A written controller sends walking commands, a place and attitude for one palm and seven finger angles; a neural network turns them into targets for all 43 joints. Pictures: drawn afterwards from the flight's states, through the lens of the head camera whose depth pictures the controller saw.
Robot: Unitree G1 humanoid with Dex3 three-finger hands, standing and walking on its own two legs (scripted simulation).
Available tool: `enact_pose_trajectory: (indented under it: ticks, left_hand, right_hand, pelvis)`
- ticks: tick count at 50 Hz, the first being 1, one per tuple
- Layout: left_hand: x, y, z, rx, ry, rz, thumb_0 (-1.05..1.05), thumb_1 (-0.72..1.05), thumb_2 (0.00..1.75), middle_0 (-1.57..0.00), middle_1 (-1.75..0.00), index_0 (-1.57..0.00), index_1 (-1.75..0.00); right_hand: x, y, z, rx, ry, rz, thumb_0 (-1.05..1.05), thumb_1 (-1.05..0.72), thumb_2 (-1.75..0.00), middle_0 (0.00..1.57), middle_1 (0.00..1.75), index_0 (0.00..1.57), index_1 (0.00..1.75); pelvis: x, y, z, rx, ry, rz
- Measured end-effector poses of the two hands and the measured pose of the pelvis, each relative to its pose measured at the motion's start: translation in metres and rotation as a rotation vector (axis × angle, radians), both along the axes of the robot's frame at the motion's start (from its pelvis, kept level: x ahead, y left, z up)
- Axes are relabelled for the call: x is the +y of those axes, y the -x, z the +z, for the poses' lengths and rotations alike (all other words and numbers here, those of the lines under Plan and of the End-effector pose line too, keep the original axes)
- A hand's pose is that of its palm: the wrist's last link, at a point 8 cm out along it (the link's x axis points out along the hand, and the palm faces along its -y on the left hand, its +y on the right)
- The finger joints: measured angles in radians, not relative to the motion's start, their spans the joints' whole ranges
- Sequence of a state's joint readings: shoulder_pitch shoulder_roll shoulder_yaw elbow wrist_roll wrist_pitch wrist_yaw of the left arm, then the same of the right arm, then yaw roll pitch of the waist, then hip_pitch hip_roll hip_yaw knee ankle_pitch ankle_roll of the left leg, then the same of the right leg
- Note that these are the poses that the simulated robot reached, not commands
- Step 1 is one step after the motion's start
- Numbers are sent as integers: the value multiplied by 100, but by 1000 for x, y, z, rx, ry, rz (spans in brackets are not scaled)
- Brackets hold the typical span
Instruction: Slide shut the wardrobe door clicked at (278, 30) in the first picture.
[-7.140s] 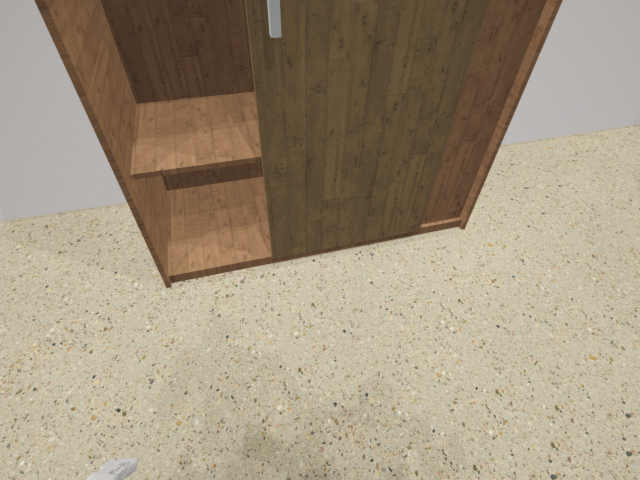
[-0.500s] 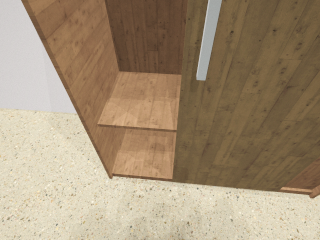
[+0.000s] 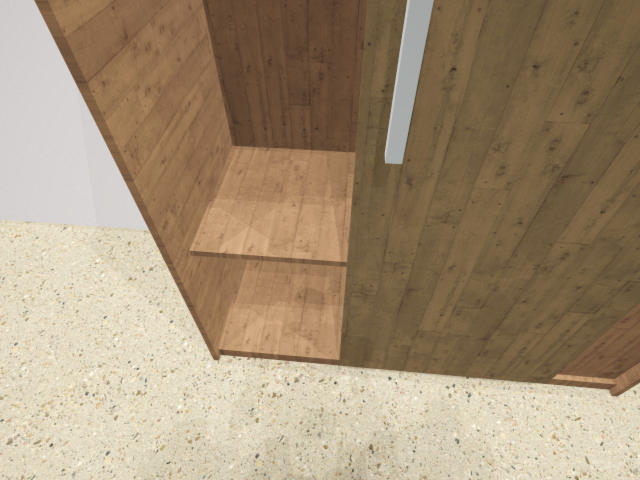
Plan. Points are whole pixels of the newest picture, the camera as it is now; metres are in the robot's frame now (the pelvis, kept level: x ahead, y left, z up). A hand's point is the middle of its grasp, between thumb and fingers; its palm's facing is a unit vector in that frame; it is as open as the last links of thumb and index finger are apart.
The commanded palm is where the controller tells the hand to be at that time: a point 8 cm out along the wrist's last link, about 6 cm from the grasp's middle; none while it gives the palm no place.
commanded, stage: shuffle to correct the standing spot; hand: right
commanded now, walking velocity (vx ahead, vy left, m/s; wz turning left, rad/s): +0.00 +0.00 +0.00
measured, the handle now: (408, 56) +0.54 -0.08 +0.27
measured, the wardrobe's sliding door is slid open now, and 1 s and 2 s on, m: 0.40 0.40 0.40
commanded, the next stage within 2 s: come to a stop and stand still in 0.42 s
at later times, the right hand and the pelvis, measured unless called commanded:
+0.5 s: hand out of the picture -0.03 -0.11 -0.18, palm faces +0.08 +0.98 -0.16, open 7.3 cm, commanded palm none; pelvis +0.04 +0.05 -0.01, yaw -2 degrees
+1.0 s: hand out of the picture +0.10 -0.14 -0.19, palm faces +0.04 +0.97 -0.25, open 7.3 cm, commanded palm none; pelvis +0.06 +0.06 -0.01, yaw +0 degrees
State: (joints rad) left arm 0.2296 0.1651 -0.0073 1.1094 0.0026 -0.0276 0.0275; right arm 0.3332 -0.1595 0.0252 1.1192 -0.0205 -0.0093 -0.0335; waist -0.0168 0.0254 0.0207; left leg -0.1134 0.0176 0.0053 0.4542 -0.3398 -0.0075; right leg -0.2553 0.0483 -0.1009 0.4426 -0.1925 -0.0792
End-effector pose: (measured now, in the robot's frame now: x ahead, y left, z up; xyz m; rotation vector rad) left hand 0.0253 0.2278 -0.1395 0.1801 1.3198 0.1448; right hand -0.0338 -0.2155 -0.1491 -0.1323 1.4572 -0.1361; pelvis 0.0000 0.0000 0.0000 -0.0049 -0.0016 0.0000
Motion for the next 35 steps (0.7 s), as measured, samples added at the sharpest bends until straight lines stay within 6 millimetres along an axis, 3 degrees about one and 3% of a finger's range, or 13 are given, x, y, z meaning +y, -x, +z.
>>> enact_pose_trajectory:
  ticks: [11,21,25,30,33,35]
  left_hand:
    - [7,11,-4,31,13,19,0,92,90,-20,-30,-20,-30]
    - [33,22,-13,123,21,40,0,91,90,-20,-30,-20,-30]
    - [43,-2,-9,127,-1,12,0,91,90,-20,-30,-20,-30]
    - [44,-64,-5,35,-33,-24,1,92,90,-20,-30,-20,-30]
    - [39,-100,-4,-61,-54,-28,0,92,90,-20,-30,-20,-30]
    - [34,-115,1,-115,-49,-12,0,92,90,-20,-30,-20,-30]
  right_hand:
    - [7,-9,-2,-17,5,12,0,-91,-90,20,30,20,30]
    - [38,-4,-2,26,1,-34,0,-91,-90,20,30,20,30]
    - [55,4,-7,60,-18,-75,0,-91,-90,20,30,20,30]
    - [73,13,-11,144,-73,-99,0,-91,-90,20,30,20,30]
    - [76,8,-17,185,-102,-99,0,-91,-90,20,30,20,30]
    - [72,-6,-19,177,-101,-84,0,-91,-90,20,30,20,30]
  pelvis:
    - [10,-3,-2,5,12,-3]
    - [39,-24,-8,32,-1,-18]
    - [46,-40,-10,27,-12,-36]
    - [45,-61,-12,20,-21,-30]
    - [40,-73,-17,2,-35,-14]
    - [38,-77,-15,-9,-21,4]
